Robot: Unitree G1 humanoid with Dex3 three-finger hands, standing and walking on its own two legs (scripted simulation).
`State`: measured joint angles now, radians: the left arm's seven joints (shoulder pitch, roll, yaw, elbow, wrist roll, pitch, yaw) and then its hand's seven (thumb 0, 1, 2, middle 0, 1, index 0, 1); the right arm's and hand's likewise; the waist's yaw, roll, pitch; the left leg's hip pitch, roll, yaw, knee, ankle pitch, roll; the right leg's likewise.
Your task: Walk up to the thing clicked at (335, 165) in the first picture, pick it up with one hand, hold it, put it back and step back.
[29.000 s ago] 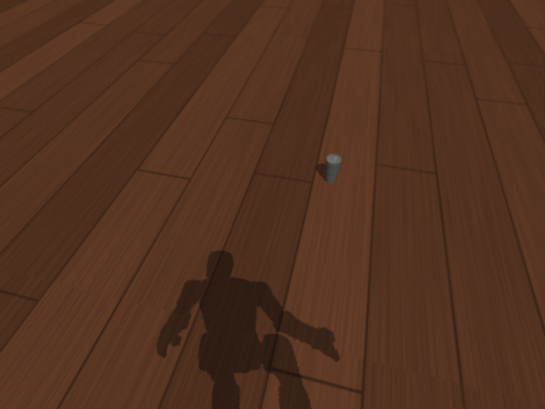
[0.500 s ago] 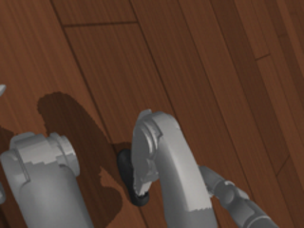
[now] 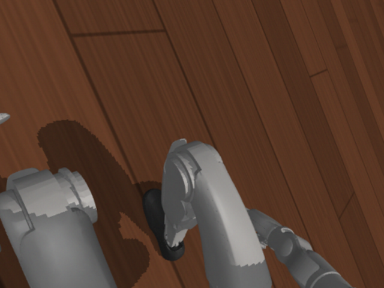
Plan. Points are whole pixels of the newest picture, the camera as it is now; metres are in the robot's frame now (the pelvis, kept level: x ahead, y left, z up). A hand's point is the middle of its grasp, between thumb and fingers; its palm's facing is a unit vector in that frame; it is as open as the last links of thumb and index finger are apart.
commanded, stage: open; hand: left
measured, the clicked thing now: out of the picture +0.45 +0.28 -0.21
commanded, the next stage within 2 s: withdraw in 0.18 s
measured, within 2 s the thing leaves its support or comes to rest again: rests again in 0.12 s
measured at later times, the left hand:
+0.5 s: hand out of the picture +0.45 +0.29 -0.16, palm faces +0.36 -0.93 +0.01, open 17.0 cm
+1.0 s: hand out of the picture +0.43 +0.39 -0.04, palm faces +0.39 -0.89 -0.25, open 17.4 cm
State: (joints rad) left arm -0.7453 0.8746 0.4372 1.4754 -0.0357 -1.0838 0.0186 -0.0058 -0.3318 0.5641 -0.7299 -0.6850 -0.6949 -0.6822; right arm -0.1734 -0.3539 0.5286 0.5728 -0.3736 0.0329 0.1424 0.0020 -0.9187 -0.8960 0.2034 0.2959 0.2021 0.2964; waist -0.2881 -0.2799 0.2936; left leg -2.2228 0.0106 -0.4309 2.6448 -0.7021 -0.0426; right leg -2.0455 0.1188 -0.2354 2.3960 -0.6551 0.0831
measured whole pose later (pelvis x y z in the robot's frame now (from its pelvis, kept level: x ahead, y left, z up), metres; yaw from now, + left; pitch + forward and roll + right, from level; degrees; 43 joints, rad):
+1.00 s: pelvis +0.00 -0.01 +0.04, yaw +4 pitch +25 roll -13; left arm -0.75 0.84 0.52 1.15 0.11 -0.50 -0.09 -0.02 -0.54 0.05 -0.08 -0.06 -0.08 -0.06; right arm 0.03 -0.29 0.25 0.57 -0.14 0.17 0.09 0.00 -0.93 -0.91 0.20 0.30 0.20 0.30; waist -0.22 -0.09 0.05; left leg -2.26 0.04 -0.26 2.45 -0.66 -0.01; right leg -2.11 0.07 -0.13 2.31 -0.66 0.05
